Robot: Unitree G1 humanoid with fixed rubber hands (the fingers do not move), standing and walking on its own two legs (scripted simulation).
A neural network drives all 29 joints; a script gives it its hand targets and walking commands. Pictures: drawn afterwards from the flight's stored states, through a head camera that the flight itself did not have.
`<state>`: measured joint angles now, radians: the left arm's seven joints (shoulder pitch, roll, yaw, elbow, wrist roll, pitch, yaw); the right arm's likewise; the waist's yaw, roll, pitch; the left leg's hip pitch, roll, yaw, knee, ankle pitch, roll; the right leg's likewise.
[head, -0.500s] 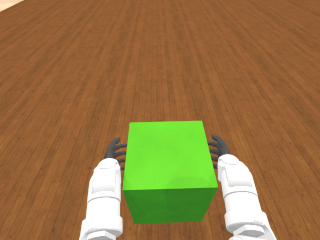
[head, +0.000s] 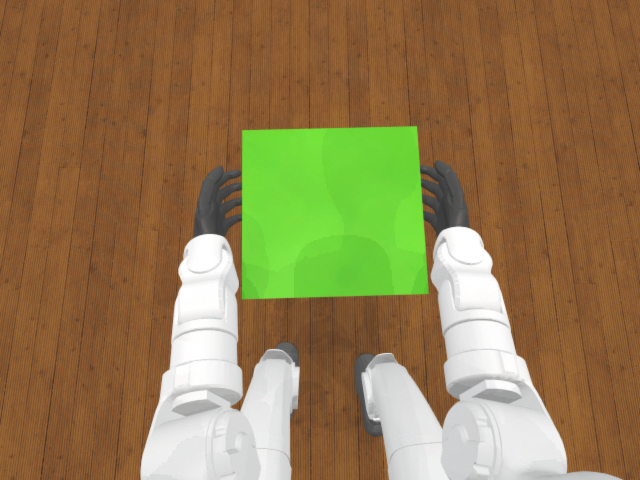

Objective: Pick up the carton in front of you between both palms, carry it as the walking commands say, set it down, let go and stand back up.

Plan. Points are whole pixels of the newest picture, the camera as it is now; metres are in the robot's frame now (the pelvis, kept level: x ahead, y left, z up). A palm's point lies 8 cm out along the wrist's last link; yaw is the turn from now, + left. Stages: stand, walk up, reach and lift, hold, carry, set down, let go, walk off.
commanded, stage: set down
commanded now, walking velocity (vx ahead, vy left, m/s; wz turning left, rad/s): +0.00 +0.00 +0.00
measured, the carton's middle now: (328, 228) +0.41 +0.01 -0.17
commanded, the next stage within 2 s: none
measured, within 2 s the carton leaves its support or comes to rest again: rests again in 1.62 s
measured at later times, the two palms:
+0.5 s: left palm (234, 218) +0.44 +0.16 -0.22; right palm (418, 210) +0.44 -0.14 -0.22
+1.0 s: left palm (249, 220) +0.47 +0.16 -0.38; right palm (395, 211) +0.49 -0.14 -0.38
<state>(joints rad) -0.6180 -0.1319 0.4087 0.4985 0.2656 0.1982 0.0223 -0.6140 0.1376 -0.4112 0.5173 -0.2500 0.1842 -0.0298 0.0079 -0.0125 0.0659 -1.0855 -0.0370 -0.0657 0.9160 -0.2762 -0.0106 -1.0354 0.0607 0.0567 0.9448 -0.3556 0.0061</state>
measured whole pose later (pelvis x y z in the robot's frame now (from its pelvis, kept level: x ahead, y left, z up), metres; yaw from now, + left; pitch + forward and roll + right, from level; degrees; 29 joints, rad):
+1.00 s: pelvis -0.05 +0.00 -0.25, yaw -2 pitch +47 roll -1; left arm -1.21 0.06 0.46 0.71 0.18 0.30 0.10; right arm -1.26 -0.11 -0.40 0.79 -0.16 0.28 -0.08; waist 0.03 -0.01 0.03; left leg -2.18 -0.11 -0.08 1.85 -0.48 -0.06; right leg -2.13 0.15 0.06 1.89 -0.58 0.05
